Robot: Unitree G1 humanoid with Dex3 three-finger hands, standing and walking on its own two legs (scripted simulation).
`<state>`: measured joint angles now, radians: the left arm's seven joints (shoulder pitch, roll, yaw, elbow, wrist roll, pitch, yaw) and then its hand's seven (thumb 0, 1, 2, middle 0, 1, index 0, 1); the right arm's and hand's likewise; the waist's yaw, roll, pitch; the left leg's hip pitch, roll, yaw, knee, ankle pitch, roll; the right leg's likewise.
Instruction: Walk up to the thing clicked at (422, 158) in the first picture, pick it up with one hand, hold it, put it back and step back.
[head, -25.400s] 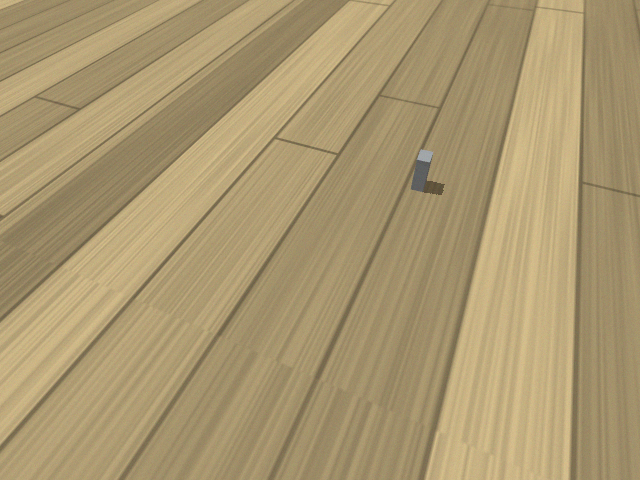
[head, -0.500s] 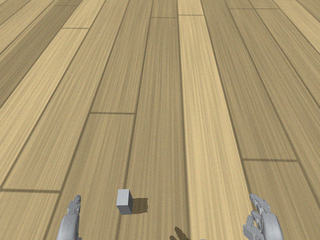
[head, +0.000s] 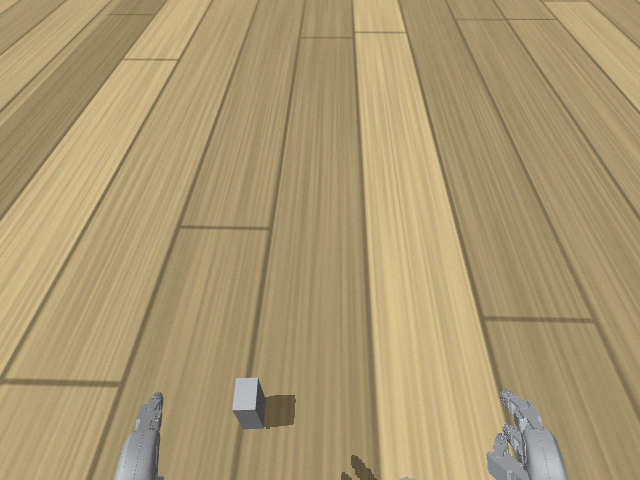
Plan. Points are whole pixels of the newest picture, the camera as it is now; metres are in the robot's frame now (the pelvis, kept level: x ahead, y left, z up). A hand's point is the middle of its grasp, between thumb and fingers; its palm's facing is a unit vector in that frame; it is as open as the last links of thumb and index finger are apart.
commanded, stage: home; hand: left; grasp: from the side
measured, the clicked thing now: (250, 404) +0.42 +0.22 -0.64
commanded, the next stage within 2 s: stand in 0.76 s
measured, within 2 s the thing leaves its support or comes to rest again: neither
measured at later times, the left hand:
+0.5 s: hand (193, 465) +0.17 +0.18 -0.06, palm faces +0.11 -0.95 -0.28, open 17.4 cm
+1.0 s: hand (189, 466) +0.17 +0.18 -0.06, palm faces +0.11 -0.95 -0.28, open 16.5 cm
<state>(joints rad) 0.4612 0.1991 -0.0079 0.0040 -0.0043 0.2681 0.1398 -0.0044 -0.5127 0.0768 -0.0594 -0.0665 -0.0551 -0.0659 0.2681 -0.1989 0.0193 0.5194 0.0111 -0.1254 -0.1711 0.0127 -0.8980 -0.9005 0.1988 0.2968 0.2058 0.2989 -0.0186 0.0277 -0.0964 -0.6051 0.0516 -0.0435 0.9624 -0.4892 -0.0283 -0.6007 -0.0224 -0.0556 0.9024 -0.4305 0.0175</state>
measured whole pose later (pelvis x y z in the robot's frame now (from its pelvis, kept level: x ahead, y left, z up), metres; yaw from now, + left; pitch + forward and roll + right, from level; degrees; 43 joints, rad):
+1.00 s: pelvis +0.00 +0.00 +0.00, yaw +0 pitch +7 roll -2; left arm 0.46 0.20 -0.01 -0.01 0.00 0.28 0.14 0.00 -0.41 0.18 -0.12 -0.15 -0.11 -0.15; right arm 0.27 -0.20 0.02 0.53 0.01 -0.14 -0.18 0.01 -0.90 -0.90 0.20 0.30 0.21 0.30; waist -0.01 0.03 -0.10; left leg -0.60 0.05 -0.04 0.97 -0.49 -0.03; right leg -0.60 -0.02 -0.05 0.90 -0.43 0.02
